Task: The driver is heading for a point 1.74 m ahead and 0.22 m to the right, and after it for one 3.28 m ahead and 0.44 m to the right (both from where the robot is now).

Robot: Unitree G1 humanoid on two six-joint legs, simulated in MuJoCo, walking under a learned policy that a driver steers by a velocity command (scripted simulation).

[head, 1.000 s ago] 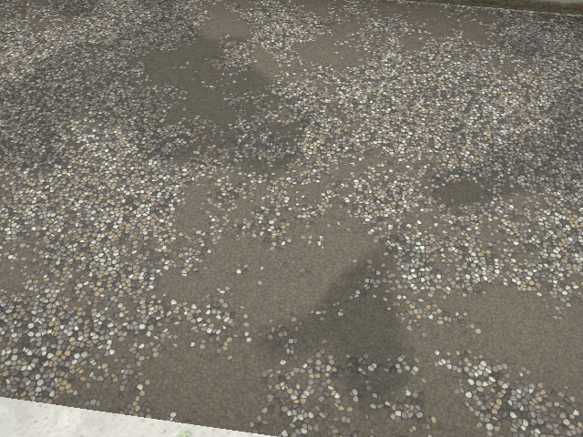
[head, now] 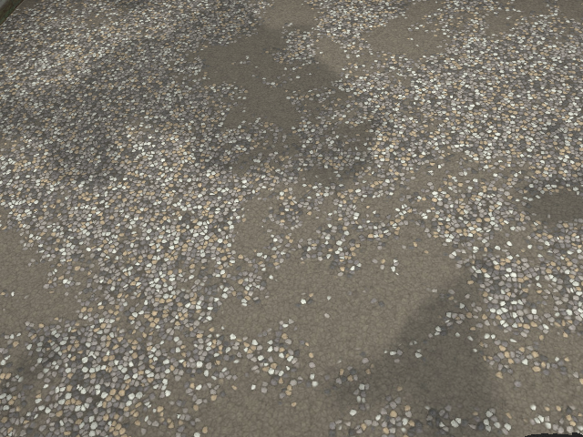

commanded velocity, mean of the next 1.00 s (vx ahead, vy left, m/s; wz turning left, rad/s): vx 0.42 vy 0.00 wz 0.02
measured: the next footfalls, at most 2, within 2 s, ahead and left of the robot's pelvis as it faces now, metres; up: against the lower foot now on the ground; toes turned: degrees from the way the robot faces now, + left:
left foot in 0.50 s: +0.00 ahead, +0.11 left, +0.00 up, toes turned -27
right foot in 0.82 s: -0.09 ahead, -0.06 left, +0.00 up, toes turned -2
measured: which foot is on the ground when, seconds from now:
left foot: down 0.00-0.00, up 0.02-0.48, down 0.50-0.82, up 0.84-1.00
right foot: down 0.00-0.48, up 0.50-0.80, down 0.82-1.00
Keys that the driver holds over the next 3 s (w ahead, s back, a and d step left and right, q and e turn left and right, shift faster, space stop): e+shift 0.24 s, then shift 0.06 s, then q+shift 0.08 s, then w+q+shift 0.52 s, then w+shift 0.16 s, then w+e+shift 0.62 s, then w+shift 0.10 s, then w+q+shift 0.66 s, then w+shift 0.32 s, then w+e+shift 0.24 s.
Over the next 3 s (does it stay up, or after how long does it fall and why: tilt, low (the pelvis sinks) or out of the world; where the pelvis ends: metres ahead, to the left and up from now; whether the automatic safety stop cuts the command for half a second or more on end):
stays up -0.08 0.15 0.04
